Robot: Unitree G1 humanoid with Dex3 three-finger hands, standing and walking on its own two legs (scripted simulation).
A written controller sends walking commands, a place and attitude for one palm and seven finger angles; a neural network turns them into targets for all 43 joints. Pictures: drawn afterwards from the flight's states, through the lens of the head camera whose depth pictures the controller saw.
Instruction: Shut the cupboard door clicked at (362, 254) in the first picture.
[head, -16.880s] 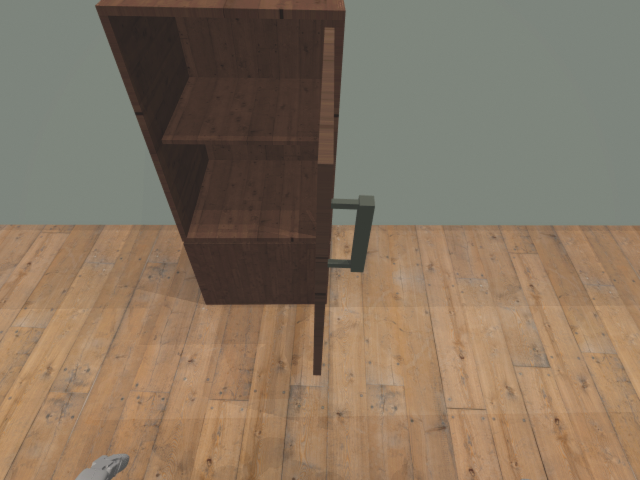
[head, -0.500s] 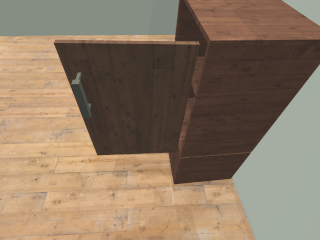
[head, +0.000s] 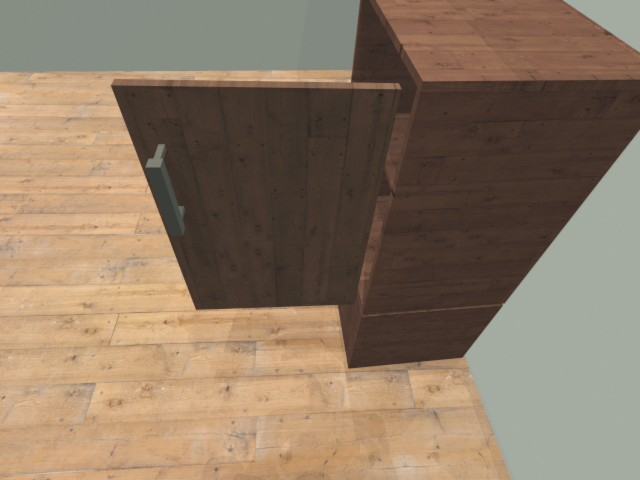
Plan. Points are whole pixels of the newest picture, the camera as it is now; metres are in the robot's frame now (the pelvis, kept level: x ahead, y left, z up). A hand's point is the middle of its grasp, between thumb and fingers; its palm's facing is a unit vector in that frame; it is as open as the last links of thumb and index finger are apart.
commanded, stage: shuffle to correct the standing spot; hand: left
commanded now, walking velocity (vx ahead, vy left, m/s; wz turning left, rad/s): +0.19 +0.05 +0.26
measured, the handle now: (169, 191) +0.52 +0.28 +0.03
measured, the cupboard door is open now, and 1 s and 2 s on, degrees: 87 87 87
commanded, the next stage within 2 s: come to a stop and stand still in 0.34 s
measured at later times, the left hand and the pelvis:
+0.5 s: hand out of the picture +0.06 +0.22 -0.19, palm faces +0.14 -0.98 -0.13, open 7.4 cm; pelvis +0.09 +0.05 +0.00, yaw +6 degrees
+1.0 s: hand (168, 443) +0.20 +0.24 -0.18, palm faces +0.14 -0.96 -0.23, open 7.4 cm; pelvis +0.14 +0.04 -0.01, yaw +8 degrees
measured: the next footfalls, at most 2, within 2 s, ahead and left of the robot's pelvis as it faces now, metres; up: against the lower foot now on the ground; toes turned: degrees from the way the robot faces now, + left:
right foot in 0.74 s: +0.28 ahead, -0.04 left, +0.00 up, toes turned +4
left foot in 1.14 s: +0.14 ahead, +0.19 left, +0.00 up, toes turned +9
